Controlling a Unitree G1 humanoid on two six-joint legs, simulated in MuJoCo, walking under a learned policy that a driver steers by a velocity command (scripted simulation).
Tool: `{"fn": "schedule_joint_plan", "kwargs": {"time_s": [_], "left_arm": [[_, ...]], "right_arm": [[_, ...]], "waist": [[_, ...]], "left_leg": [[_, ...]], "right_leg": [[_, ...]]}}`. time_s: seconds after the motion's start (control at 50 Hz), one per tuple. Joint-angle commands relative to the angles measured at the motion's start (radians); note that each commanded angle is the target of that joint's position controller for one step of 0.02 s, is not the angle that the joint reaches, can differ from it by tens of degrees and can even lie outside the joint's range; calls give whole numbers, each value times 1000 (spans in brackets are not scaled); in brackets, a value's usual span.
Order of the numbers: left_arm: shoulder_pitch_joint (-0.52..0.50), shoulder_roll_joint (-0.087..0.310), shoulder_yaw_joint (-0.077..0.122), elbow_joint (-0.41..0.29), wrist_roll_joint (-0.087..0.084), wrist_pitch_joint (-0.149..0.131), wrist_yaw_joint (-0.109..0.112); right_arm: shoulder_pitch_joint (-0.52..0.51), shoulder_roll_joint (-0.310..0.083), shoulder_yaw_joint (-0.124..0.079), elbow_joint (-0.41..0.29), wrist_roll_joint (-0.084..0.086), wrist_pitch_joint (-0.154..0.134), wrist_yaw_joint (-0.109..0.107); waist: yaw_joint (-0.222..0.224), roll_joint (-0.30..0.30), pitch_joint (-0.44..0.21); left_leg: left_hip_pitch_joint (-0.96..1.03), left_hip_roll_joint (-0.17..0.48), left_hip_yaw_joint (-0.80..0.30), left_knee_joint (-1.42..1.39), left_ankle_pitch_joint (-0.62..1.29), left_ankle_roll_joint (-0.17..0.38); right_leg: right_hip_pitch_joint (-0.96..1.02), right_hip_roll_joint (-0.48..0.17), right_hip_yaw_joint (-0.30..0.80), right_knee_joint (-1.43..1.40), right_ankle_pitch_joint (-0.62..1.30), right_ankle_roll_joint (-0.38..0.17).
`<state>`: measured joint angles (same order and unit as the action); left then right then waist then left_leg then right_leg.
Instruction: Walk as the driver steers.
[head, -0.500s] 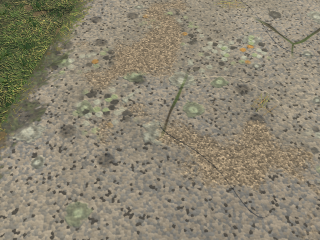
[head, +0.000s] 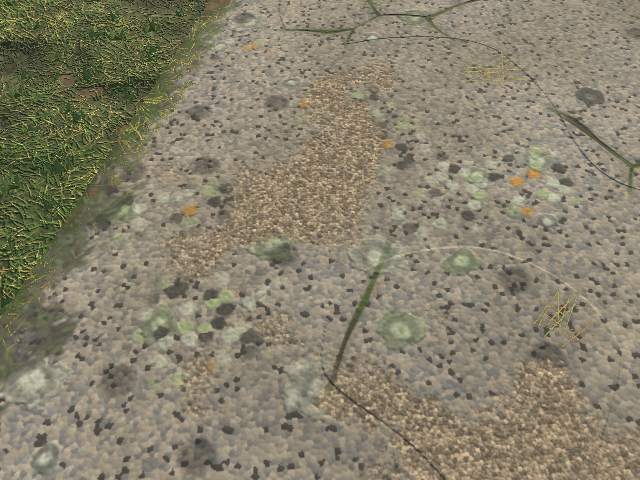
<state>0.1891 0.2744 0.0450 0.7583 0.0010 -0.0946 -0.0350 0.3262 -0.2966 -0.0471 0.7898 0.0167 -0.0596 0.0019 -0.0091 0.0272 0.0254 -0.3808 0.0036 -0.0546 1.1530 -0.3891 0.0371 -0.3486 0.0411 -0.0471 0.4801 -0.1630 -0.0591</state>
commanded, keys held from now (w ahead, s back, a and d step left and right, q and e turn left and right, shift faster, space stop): w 0.20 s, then w+e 0.80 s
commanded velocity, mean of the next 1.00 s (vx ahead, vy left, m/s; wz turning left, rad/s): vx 0.50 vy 0.00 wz -0.33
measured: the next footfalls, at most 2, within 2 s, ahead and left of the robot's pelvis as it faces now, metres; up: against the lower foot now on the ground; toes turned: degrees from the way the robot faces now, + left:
left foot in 0.38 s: +0.39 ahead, +0.15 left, +0.00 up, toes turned -3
right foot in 0.92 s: +0.60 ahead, -0.17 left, +0.00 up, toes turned -24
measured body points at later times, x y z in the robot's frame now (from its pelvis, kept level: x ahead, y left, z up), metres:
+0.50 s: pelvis +0.28 +0.05 +0.00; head +0.31 +0.06 +0.45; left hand +0.33 +0.33 -0.14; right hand +0.43 -0.22 -0.09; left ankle +0.35 +0.15 -0.73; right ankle +0.14 -0.08 -0.65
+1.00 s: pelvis +0.52 -0.06 -0.01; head +0.56 -0.09 +0.43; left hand +0.78 +0.13 -0.10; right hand +0.48 -0.35 -0.14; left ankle +0.43 +0.14 -0.64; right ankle +0.57 -0.15 -0.73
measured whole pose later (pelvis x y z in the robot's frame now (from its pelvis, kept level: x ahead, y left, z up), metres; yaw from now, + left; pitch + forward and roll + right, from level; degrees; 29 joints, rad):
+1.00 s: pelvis +0.52 -0.06 -0.01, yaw -24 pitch +1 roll +1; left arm 0.15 0.30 0.08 0.69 -0.02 -0.03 -0.04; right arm 0.23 -0.30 -0.07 0.84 0.02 -0.08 0.00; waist -0.02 0.00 0.07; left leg -0.26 0.06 0.03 1.15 -0.48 -0.02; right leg -0.45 0.05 -0.03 0.63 -0.20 -0.10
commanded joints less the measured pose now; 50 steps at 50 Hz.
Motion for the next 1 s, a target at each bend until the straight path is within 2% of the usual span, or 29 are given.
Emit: {"fn": "schedule_joint_plan", "kwargs": {"time_s": [0.02,0.06,0.1,0.18,0.24,0.28,0.34,0.36,0.38,0.4,0.42,0.44,0.46,0.48,0.5,0.52,0.54,0.6,0.68,0.76,0.82,0.86,0.88,0.9,0.92,0.94,0.96,0.98,1.0], "left_arm": [[43,104,23,-34,8,-10,4],[49,120,27,-18,-1,-18,6],[66,144,33,-2,-2,-16,14],[111,160,36,25,-12,-3,25],[187,171,38,61,-22,10,28],[210,176,41,76,-26,24,32],[196,198,53,82,-28,40,43],[173,200,53,79,-28,43,45],[172,170,41,73,-19,43,45],[169,98,15,39,8,40,44],[316,8,-9,28,-16,23,40],[260,123,17,46,-39,17,39],[169,167,34,19,-49,16,39],[127,153,34,11,-42,19,42],[112,142,39,7,-31,25,43],[133,123,41,10,-32,37,40],[144,103,40,11,-36,50,39],[104,72,37,-17,-29,76,40],[17,56,31,-49,-24,70,21],[-118,43,20,-99,-21,65,-4],[-166,62,26,-136,-21,69,-17],[-127,91,42,-145,-19,75,-20],[-44,119,59,-129,-20,78,-18],[112,165,89,-88,-24,80,-10],[279,257,127,-45,-28,91,10],[228,365,137,-57,-37,80,14],[244,275,108,-94,-28,59,5],[211,218,90,-85,-18,42,1],[156,193,81,-89,-20,33,1]], "right_arm": [[-22,-93,-29,-87,-4,-16,-1],[-24,-68,-23,-86,-8,-4,-5],[-89,-58,-19,-107,-15,-2,-7],[-219,-28,-6,-133,-12,-16,4],[-324,-25,-4,-164,-6,-27,17],[-364,-36,-7,-183,-2,-36,29],[-317,-76,-21,-176,-4,-49,36],[-236,-98,-34,-154,-6,-53,32],[-94,-147,-58,-116,-13,-54,22],[83,-221,-77,-96,-30,-51,10],[104,-262,-85,-75,-30,-39,15],[88,-157,-60,-89,-22,-36,15],[30,-116,-46,-88,-17,-36,10],[-34,-99,-39,-88,-20,-38,10],[-80,-72,-33,-83,-23,-40,12],[-108,-61,-31,-78,-31,-47,12],[-128,-53,-32,-72,-30,-52,12],[-137,-80,-45,-45,-29,-65,6],[-121,-114,-57,-18,-31,-55,-7],[-70,-149,-68,10,-16,-37,-14],[-46,-173,-79,30,3,-15,-13],[-63,-202,-88,28,14,-2,-16],[-76,-212,-91,25,20,7,-17],[-92,-202,-85,21,24,13,-18],[-72,-156,-66,6,-4,8,-21],[15,-9,-19,-54,-42,-18,-10],[-92,-88,-27,-60,-4,-56,2],[-181,-136,-40,-88,33,-76,9],[-188,-123,-35,-85,20,-87,3]], "waist": [[10,-107,-57],[-1,-106,-39],[10,-89,-14],[56,-82,9],[96,-74,33],[96,-82,43],[45,-108,16],[-7,-110,-27],[-72,-94,-133],[-136,25,-306],[-61,311,-427],[-100,191,-353],[-98,132,-213],[-68,70,-141],[-41,67,-86],[-11,92,-66],[3,95,-52],[19,56,-7],[-2,31,17],[-54,10,56],[-55,19,70],[-13,47,25],[39,55,-28],[128,34,-107],[187,-74,-197],[50,-334,-273],[127,-191,-369],[134,-138,-228],[91,-71,-156]], "left_leg": [[-240,112,-34,-24,96,-15],[-244,123,-16,-84,122,-36],[-289,133,-7,-185,213,-57],[-249,106,27,-450,438,-59],[-223,75,36,-563,486,-57],[-231,60,23,-617,449,-48],[-132,39,16,-672,353,-20],[-4,18,38,-704,340,0],[227,37,32,-691,359,33],[531,234,-165,-645,371,95],[798,430,-586,-754,146,231],[729,398,-605,-823,-6,199],[606,370,-451,-845,1,162],[478,334,-350,-875,96,147],[380,302,-265,-909,172,143],[309,280,-194,-942,222,136],[269,268,-144,-971,254,140],[228,277,-30,-1020,355,157],[263,251,115,-1034,419,141],[335,268,197,-1026,432,124],[437,298,226,-969,518,102],[474,300,257,-845,819,79],[468,287,276,-713,969,65],[398,247,307,-505,996,33],[155,201,313,-191,703,-19],[-289,-10,201,144,-187,-80],[-392,-14,-24,237,-214,-60],[-469,28,-24,218,-113,-33],[-431,71,-26,136,-25,-18]], "right_leg": [[237,-268,352,-287,60,-176],[193,-261,286,-321,139,-190],[190,-255,236,-347,197,-193],[202,-204,129,-353,232,-148],[246,-224,147,-329,210,-145],[305,-252,182,-288,218,-141],[354,-282,233,-200,281,-114],[336,-258,218,-114,388,-95],[264,-199,182,57,415,-64],[68,-116,130,373,146,-21],[-283,11,107,673,-421,29],[-375,-43,194,781,-416,29],[-420,-82,176,795,-322,26],[-388,-122,155,772,-241,32],[-359,-147,156,729,-188,37],[-301,-171,161,706,-150,41],[-275,-177,154,692,-135,47],[-314,-190,153,628,-64,66],[-326,-183,125,412,130,69],[-311,-163,54,239,186,45],[-318,-143,20,178,96,9],[-221,-87,-34,169,-7,-30],[-106,-42,-65,159,-42,-56],[112,11,-81,96,10,-91],[418,-73,100,68,21,-148],[703,-313,678,-52,-179,-335],[735,-372,870,-199,-301,-352],[648,-353,741,-217,-223,-302],[513,-312,625,-206,-123,-269]]}}
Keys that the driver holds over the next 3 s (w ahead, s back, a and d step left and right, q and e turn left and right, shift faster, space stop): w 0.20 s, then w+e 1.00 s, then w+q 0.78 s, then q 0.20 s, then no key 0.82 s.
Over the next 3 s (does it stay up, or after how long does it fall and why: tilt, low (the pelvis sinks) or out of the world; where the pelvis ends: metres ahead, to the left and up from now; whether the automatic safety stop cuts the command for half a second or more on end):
stays up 1.26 -0.35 0.00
